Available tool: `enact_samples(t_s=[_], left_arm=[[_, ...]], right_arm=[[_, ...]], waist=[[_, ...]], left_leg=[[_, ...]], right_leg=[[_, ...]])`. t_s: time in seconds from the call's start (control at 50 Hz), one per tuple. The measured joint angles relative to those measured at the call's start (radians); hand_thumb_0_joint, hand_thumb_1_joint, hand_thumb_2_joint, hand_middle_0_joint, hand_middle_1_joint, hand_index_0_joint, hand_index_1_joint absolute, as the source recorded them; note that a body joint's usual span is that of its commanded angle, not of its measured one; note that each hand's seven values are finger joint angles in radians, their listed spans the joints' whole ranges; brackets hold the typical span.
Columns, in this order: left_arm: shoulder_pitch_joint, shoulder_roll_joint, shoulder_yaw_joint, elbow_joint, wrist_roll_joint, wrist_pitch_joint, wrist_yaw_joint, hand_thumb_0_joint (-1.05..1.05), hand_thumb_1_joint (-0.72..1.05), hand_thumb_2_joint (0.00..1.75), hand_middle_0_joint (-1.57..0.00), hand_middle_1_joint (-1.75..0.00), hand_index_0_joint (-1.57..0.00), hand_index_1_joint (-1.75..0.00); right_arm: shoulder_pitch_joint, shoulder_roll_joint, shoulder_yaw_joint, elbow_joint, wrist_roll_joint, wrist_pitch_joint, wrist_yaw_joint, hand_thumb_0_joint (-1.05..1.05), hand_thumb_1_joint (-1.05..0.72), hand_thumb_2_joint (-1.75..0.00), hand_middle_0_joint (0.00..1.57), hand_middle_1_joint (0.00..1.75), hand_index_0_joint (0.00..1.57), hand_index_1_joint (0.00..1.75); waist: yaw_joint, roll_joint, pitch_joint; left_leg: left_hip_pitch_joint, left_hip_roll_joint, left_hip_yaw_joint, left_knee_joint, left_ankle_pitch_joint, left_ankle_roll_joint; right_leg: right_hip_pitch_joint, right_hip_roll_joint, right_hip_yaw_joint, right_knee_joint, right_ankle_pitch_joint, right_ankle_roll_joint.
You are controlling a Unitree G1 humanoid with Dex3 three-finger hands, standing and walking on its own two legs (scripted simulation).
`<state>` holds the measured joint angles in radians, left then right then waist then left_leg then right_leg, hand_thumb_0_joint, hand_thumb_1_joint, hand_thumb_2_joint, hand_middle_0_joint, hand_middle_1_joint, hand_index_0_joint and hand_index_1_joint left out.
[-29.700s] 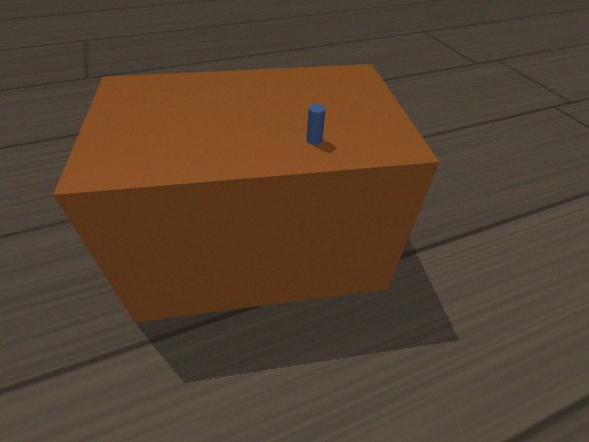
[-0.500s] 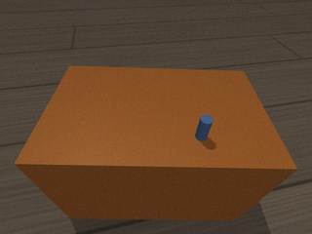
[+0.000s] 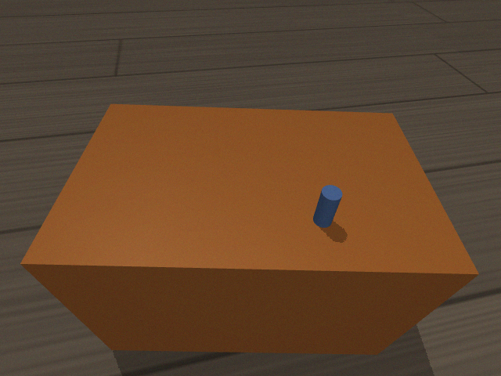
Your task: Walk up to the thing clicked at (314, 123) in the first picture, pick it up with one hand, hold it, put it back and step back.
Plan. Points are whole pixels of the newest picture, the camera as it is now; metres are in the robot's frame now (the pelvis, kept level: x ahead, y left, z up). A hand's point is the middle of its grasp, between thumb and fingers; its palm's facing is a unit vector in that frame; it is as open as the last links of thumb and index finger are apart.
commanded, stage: stand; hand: right
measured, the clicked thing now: (326, 207) +0.51 -0.17 -0.08
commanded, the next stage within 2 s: step back in 0.20 s
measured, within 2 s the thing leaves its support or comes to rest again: neither
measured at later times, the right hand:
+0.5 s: hand out of the picture +0.07 -0.29 -0.18, palm faces -0.01 +0.93 -0.38, open 7.4 cm
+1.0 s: hand out of the picture -0.02 -0.23 -0.15, palm faces +0.00 +0.90 -0.44, open 7.4 cm
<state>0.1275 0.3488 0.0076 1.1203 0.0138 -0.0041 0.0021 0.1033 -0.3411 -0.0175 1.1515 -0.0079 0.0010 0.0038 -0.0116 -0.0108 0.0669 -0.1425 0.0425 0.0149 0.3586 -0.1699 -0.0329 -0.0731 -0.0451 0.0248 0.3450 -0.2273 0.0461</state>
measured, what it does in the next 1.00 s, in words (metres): walks backwards: left foot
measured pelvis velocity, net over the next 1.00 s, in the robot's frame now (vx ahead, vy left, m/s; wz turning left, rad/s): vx -0.13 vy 0.04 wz -0.02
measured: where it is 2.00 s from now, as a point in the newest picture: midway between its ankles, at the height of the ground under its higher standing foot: outside the picture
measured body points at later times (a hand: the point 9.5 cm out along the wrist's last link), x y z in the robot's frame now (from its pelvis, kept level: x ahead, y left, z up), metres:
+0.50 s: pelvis -0.05 -0.01 -0.02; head +0.02 -0.02 +0.42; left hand +0.04 +0.30 -0.14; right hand +0.07 -0.34 -0.15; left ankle -0.03 +0.12 -0.71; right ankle -0.02 -0.15 -0.75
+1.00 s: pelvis -0.13 +0.04 -0.01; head -0.06 +0.06 +0.43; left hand -0.03 +0.34 -0.16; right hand -0.02 -0.28 -0.12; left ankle -0.11 +0.11 -0.75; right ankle -0.16 -0.11 -0.70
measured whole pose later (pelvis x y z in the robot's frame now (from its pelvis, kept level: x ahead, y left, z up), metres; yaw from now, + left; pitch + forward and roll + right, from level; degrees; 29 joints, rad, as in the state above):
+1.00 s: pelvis -0.13 +0.04 -0.01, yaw -1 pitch -2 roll -1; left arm 0.14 0.38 0.07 0.88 0.01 0.07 0.02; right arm 0.10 -0.35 -0.05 0.87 -0.02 0.04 -0.02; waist 0.00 -0.05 0.20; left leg -0.26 -0.03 0.05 0.56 -0.26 0.07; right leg -0.36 0.08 0.14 0.95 -0.46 0.02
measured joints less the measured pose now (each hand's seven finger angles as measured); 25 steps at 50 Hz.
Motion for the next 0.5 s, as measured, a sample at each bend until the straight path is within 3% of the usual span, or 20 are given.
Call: enact_samples(t_s=[0.2, 0.28, 0.36, 0.42, 0.5], left_arm=[[-0.002, 0.002, -0.001, -0.005, 0.001, -0.001, 0.0, 0.01, 0.91, 0.9, -0.2, -0.3, -0.2, -0.3], [-0.025, 0.015, 0.024, -0.041, -0.015, 0.013, 0.002, 0.01, 0.9, 0.9, -0.2, -0.3, -0.2, -0.3], [-0.046, 0.041, 0.04, -0.086, -0.015, 0.023, 0.009, 0.0, 0.91, 0.9, -0.2, -0.3, -0.2, -0.3], [-0.043, 0.042, 0.047, -0.109, -0.008, 0.028, 0.008, 0.0, 0.91, 0.9, -0.2, -0.3, -0.2, -0.3], [-0.028, 0.016, 0.045, -0.142, 0.014, 0.033, 0.003, 0.0, 0.91, 0.9, -0.2, -0.3, -0.2, -0.3]], right_arm=[[-0.002, 0.001, 0.001, -0.005, 0.0, 0.002, 0.001, 0.01, -0.91, -0.89, 0.21, 0.3, 0.21, 0.3], [-0.026, -0.006, -0.01, -0.038, 0.01, 0.015, 0.006, 0.01, -0.91, -0.89, 0.21, 0.3, 0.21, 0.3], [-0.058, -0.016, -0.025, -0.085, 0.015, 0.03, 0.007, 0.01, -0.9, -0.89, 0.21, 0.3, 0.21, 0.3], [-0.071, -0.04, -0.036, -0.116, 0.017, 0.046, 0.004, 0.01, -0.9, -0.89, 0.21, 0.3, 0.21, 0.3], [-0.07, -0.072, -0.048, -0.152, 0.01, 0.068, -0.005, 0.01, -0.91, -0.89, 0.2, 0.3, 0.21, 0.3]], waist=[[-0.001, -0.001, -0.002], [-0.001, -0.007, 0.034], [0.001, -0.009, 0.089], [-0.001, 0.017, 0.11], [0.014, 0.024, 0.12]], left_leg=[[0.001, 0.001, -0.002, -0.001, -0.002, 0.0], [-0.058, -0.001, -0.005, 0.063, -0.017, 0.004], [-0.126, 0.006, -0.011, 0.134, -0.027, 0.001], [-0.185, 0.019, -0.029, 0.22, -0.052, 0.017], [-0.271, -0.077, -0.073, 0.525, -0.289, 0.054]], right_leg=[[0.004, 0.001, -0.002, -0.005, 0.0, 0.0], [-0.067, 0.0, -0.001, 0.087, -0.03, -0.007], [-0.155, 0.009, -0.007, 0.201, -0.057, -0.036], [-0.19, 0.023, -0.019, 0.248, -0.076, -0.028], [-0.228, -0.001, 0.0, 0.281, -0.072, -0.036]])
